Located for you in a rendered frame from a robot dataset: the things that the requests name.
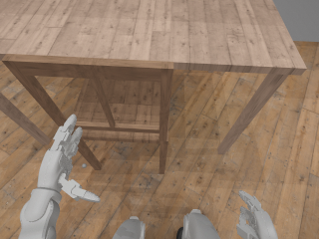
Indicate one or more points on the robot thigh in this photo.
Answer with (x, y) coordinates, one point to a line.
(198, 226)
(131, 229)

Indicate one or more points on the left robot thigh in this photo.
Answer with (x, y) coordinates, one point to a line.
(131, 229)

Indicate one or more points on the right robot thigh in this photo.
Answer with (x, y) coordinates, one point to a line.
(198, 226)

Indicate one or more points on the chair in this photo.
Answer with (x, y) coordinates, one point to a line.
(120, 100)

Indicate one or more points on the left robot forearm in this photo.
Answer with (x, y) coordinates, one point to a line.
(39, 215)

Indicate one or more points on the table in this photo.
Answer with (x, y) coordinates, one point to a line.
(237, 36)

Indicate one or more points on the right robot hand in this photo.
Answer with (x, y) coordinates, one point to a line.
(260, 225)

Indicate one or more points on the left robot hand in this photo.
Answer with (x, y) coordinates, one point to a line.
(59, 158)

